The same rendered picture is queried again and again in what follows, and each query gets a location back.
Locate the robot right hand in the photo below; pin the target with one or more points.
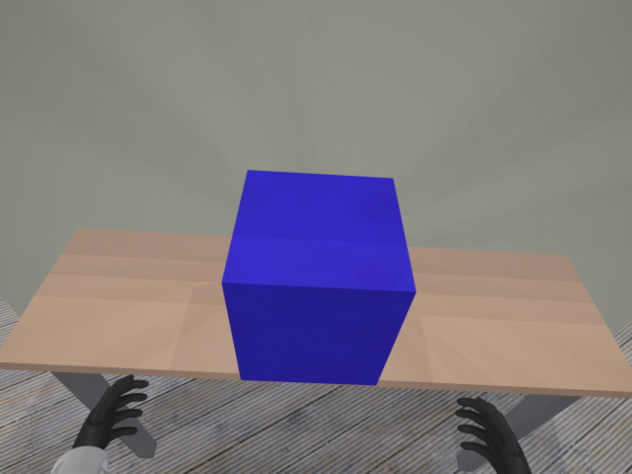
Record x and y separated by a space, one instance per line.
503 451

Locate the robot left hand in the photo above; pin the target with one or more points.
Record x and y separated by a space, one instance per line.
97 429

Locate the robot left forearm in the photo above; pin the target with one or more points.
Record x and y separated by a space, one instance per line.
82 460

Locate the table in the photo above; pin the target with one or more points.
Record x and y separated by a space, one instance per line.
152 304

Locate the carton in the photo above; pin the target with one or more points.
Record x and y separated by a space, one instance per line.
318 279

